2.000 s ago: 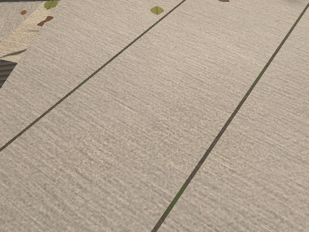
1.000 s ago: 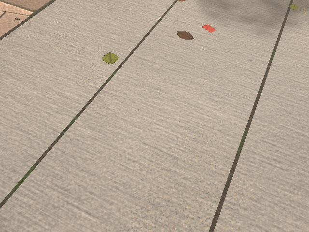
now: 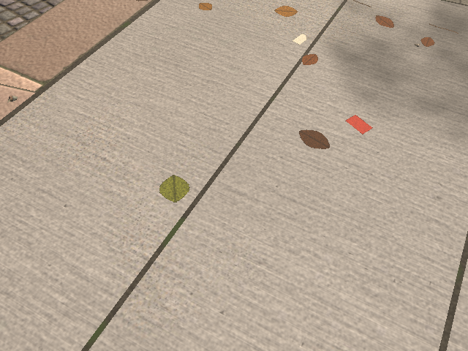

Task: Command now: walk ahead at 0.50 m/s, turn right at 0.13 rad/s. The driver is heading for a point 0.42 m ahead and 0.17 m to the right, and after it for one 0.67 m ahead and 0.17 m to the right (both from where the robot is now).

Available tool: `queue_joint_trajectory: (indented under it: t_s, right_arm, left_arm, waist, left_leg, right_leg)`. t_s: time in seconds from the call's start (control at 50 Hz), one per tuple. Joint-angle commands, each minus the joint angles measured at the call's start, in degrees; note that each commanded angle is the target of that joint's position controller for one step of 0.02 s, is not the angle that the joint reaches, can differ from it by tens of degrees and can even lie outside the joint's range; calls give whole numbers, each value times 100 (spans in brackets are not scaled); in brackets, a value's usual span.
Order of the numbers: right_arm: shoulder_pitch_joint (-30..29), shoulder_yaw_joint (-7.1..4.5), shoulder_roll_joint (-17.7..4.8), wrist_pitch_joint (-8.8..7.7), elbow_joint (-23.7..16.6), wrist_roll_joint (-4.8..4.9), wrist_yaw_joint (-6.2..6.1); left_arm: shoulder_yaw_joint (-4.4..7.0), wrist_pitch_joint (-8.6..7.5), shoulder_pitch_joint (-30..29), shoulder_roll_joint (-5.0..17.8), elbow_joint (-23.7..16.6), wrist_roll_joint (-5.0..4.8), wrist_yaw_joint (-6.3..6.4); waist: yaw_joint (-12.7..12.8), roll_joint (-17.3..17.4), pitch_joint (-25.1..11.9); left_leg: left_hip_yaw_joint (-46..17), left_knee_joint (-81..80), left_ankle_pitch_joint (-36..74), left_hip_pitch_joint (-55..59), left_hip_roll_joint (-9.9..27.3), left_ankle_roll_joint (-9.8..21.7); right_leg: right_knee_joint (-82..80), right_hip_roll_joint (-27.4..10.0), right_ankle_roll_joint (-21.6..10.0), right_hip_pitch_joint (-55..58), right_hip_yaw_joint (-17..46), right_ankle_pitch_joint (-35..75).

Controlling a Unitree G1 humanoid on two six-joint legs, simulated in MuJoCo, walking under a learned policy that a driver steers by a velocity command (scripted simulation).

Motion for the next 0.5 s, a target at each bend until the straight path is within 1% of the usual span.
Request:
queue_joint_trajectory:
  t_s: [0.02, 0.04, 0.06, 0.1, 0.12, 0.16, 0.2, 0.24, 0.3, 0.34, 0.36, 0.38, 0.4, 0.42, 0.44, 0.46, 0.48, 0.5]
  right_arm:
    - [375, -151, -572, -93, -147, -115, -38]
    - [352, -152, -531, -129, -111, -117, -34]
    - [375, -161, -544, -166, -55, -107, -38]
    - [452, -204, -662, -206, 52, -121, -78]
    - [501, -220, -699, -205, 100, -131, -107]
    - [527, -225, -732, -190, 158, -128, -156]
    - [492, -219, -764, -175, 181, -112, -198]
    - [660, -229, -820, -147, 268, -86, -239]
    - [991, -262, -891, -25, 441, -29, -265]
    - [1067, -291, -942, 92, 492, 11, -280]
    - [1009, -309, -996, 147, 475, 26, -299]
    - [933, -335, -1076, 195, 438, 36, -329]
    - [872, -361, -1152, 244, 398, 42, -368]
    - [798, -376, -1197, 300, 355, 35, -404]
    - [685, -357, -1178, 323, 291, 52, -434]
    - [838, -244, -892, 244, 151, -96, -422]
    - [1180, -30, -213, 29, -109, -123, -293]
    - [567, -133, -740, -235, -186, 85, -176]
  left_arm:
    - [175, -89, -163, 625, -402, -4, 24]
    - [165, -13, -53, 506, -348, -10, 31]
    - [153, 56, -9, 400, -322, -17, 40]
    - [153, 138, -216, 329, -404, -7, 60]
    - [161, 148, -347, 328, -453, 9, 64]
    - [167, 121, -535, 301, -520, 37, 32]
    - [141, 88, -830, 236, -612, 52, -30]
    - [87, 76, -1240, 128, -764, 67, -95]
    - [45, 76, -1711, 71, -1035, 58, -195]
    - [53, 81, -1885, 97, -1213, 44, -280]
    - [78, 84, -1859, 144, -1275, 38, -322]
    - [121, 96, -1747, 228, -1309, 37, -351]
    - [188, 119, -1488, 345, -1298, 40, -364]
    - [302, 137, -915, 539, -1191, 27, -359]
    - [487, 144, 7, 856, -971, 14, -295]
    - [656, 214, 773, 1395, -825, 12, -148]
    - [656, 173, 446, 1626, -1005, -28, -142]
    - [508, 131, 528, 1149, -1033, 27, -157]
  waist:
    - [-194, 580, -419]
    - [-131, 617, -398]
    - [-92, 593, -338]
    - [-91, 494, -141]
    - [-117, 429, -74]
    - [-153, 408, -26]
    - [-238, 412, 50]
    - [-411, 342, 176]
    - [-583, 260, 331]
    - [-569, 296, 353]
    - [-480, 360, 293]
    - [-358, 477, 141]
    - [-172, 615, -84]
    - [159, 668, -414]
    - [660, 507, -875]
    - [818, -414, -1461]
    - [210, -1461, -2035]
    - [611, -691, -2074]
  left_leg:
    - [-1942, -1774, 50, 1742, 1578, 852]
    - [-1682, -1935, 239, 1551, 1515, 848]
    - [-1418, -2054, 454, 1413, 1502, 865]
    - [-1007, -2230, 803, 1351, 1510, 877]
    - [-820, -2274, 953, 1415, 1502, 863]
    - [-405, -2333, 1179, 1531, 1411, 768]
    - [24, -2397, 1278, 1519, 1278, 636]
    - [272, -2448, 1319, 1652, 1305, 580]
    - [467, -2233, 1706, 2385, 1525, 567]
    - [566, -1923, 2311, 2866, 1684, 523]
    - [649, -1674, 3002, 2999, 1722, 471]
    - [734, -1324, 3961, 3086, 1733, 408]
    - [802, -819, 4912, 3127, 1730, 343]
    - [875, 25, 5475, 2994, 1661, 258]
    - [985, 1272, 5067, 2364, 1433, 66]
    - [996, 3116, 2518, 811, 1078, -175]
    - [129, 5034, -2303, -1601, -291, -499]
    - [-897, 5268, -2256, -2246, 29, -311]
  right_leg:
    - [260, -703, -28, -1779, 351, 786]
    - [150, -727, 7, -1594, 371, 899]
    - [58, -733, 44, -1573, 383, 978]
    - [-259, -719, 121, -1889, 489, 1375]
    - [-506, -693, 158, -2073, 552, 1647]
    - [-1108, -621, 195, -2179, 530, 2305]
    - [-1803, -569, 193, -2002, 278, 2887]
    - [-2303, -535, 167, -1923, 13, 3166]
    - [-2751, -478, 62, -2223, -166, 2977]
    - [-2903, -393, -51, -2354, -332, 2514]
    - [-2952, -292, -137, -2206, -461, 2240]
    - [-2935, -129, -239, -1904, -637, 1944]
    - [-2873, 71, -354, -1476, -805, 1637]
    - [-2898, 290, -504, -731, -907, 1469]
    - [-3333, 448, -743, 664, -776, 1805]
    - [-3383, -580, -1145, 2426, 854, 1877]
    - [-4245, -1840, -2337, 4091, 4190, 888]
    - [-4668, -1807, -2126, 4110, 4187, 734]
